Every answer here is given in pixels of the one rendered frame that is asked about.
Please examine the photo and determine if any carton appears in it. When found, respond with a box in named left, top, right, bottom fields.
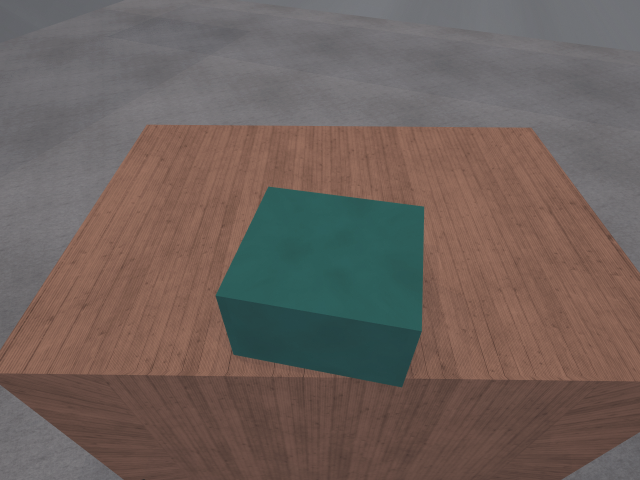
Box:
left=216, top=187, right=424, bottom=387

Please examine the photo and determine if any pedestal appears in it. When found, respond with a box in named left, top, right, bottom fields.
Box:
left=0, top=125, right=640, bottom=480

